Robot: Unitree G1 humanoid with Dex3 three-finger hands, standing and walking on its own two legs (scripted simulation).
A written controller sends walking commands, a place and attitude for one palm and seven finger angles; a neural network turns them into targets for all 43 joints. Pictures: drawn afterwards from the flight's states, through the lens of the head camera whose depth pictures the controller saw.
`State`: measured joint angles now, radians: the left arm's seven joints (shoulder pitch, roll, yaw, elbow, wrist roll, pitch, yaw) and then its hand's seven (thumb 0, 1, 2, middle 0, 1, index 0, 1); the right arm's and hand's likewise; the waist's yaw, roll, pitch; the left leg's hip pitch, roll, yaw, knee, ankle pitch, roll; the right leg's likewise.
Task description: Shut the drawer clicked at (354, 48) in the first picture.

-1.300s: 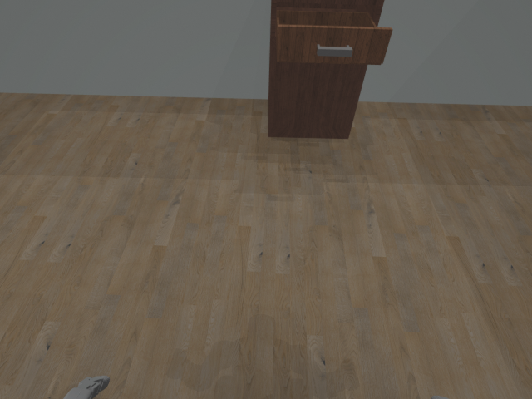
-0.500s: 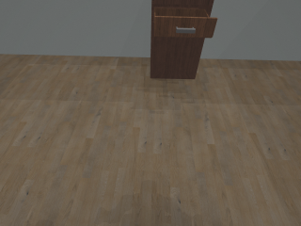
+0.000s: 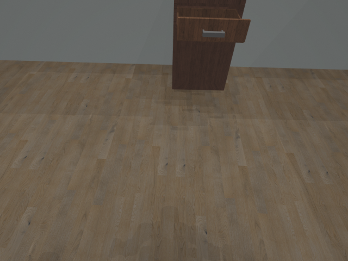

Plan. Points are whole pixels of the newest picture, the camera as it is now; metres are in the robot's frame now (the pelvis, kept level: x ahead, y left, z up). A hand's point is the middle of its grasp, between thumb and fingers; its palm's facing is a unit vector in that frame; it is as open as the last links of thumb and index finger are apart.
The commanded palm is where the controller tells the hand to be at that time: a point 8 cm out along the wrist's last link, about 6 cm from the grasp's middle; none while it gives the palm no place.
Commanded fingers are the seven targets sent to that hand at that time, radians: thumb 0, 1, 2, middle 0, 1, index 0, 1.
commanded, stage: look at it before walking up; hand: left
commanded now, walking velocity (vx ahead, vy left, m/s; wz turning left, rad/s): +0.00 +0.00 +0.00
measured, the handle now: (213, 32) +1.43 -0.18 -0.09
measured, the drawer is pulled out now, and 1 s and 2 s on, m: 0.28 0.28 0.28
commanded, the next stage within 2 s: walk to a spot facing it in 0.24 s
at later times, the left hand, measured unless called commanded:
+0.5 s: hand out of the picture +0.07 +0.23 -0.17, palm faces -0.04 -0.95 -0.30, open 7.4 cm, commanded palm none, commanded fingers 0.00 0.90 0.90 -0.20 -0.30 -0.20 -0.30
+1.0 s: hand out of the picture +0.15 +0.11 -0.17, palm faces -0.23 -0.96 -0.18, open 7.4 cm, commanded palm none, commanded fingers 0.00 0.90 0.90 -0.20 -0.30 -0.20 -0.30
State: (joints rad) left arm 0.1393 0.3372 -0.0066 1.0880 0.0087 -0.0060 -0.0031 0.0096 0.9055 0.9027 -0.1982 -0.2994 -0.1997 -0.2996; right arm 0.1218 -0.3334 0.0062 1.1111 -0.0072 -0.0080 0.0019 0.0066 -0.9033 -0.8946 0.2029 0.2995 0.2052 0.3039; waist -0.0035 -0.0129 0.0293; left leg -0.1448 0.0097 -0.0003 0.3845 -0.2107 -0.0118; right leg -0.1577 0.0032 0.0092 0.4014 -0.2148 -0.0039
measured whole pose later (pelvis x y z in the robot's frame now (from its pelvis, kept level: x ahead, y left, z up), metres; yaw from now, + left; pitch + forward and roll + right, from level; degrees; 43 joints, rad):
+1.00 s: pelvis +0.14 -0.07 +0.00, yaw -17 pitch +0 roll +1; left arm 0.42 0.14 0.02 1.05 0.02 -0.07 0.00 0.01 0.91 0.90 -0.20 -0.30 -0.20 -0.30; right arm 0.17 -0.21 -0.06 1.00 -0.02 -0.01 0.02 0.01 -0.91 -0.90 0.20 0.30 0.20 0.30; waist 0.01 0.01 0.04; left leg -0.64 0.13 0.05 1.14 -0.17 -0.06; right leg -0.09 0.08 0.01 0.38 -0.29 -0.08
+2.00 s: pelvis +0.55 -0.19 -0.02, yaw -37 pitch -2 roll +0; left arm 0.16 0.15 0.06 1.00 0.00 -0.06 0.00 0.00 0.92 0.90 -0.20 -0.30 -0.20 -0.30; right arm 0.49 -0.06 -0.03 1.16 -0.01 -0.02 -0.01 0.01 -0.91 -0.89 0.20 0.30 0.20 0.30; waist -0.04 -0.01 0.07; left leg -0.27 0.12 0.12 1.27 -0.41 -0.01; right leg -0.31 0.05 -0.18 0.62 -0.29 -0.14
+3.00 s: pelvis +0.83 -0.41 -0.02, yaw -43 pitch -2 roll +1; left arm 0.09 0.15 0.03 0.96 0.02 -0.04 0.01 0.00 0.91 0.90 -0.19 -0.30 -0.19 -0.30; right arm 0.38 -0.15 -0.04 1.10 0.00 0.03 -0.01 0.00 -0.91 -0.90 0.20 0.30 0.20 0.30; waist -0.07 0.04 0.09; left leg -0.27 0.09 0.11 0.97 -0.57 -0.04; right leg -0.38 -0.09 -0.18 0.63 -0.22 -0.04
